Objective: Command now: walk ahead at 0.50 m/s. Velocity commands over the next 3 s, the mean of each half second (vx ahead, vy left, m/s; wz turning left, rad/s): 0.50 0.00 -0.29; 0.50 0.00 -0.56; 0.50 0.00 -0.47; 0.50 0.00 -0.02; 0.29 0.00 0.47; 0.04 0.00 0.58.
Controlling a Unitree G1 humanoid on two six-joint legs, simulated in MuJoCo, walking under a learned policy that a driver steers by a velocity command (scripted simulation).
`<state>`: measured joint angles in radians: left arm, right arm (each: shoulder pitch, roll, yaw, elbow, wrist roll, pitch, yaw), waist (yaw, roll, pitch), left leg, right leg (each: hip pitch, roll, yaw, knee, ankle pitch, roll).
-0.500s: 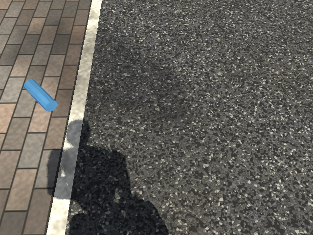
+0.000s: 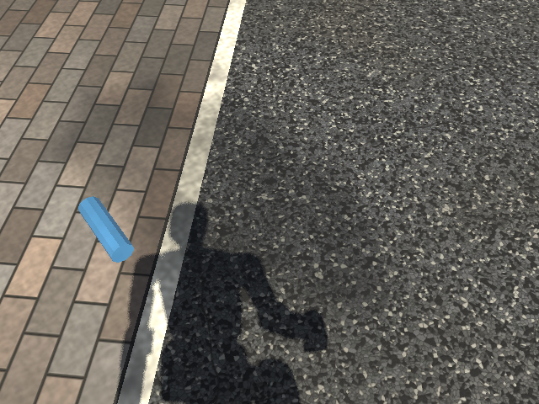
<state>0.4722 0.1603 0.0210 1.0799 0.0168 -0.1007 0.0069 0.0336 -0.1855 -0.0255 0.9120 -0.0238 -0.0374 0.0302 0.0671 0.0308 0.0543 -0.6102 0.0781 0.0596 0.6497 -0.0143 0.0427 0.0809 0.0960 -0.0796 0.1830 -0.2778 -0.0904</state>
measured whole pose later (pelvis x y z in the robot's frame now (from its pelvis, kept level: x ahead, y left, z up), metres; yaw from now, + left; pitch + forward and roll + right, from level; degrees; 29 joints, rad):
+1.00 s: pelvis +0.52 -0.08 +0.00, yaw -29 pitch +2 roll +0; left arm 0.39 0.25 0.07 0.92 0.00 -0.05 0.00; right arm 0.07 -0.24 -0.05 0.78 -0.04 -0.02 0.02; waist 0.07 0.04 0.04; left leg -0.69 0.12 -0.04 0.89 -0.11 -0.06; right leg -0.07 0.15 0.08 0.28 -0.22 -0.15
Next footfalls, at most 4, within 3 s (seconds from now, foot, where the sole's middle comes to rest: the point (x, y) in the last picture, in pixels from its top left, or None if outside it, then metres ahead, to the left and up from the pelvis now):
0.10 left None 0.24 0.10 -0.78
0.66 right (343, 396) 0.49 -0.10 -0.78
1.22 left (348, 264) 0.86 -0.12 -0.78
1.70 right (461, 266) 0.87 -0.44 -0.78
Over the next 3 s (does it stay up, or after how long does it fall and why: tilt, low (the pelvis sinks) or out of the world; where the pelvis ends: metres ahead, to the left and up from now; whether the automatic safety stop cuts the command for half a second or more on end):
stays up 1.12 -0.56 0.01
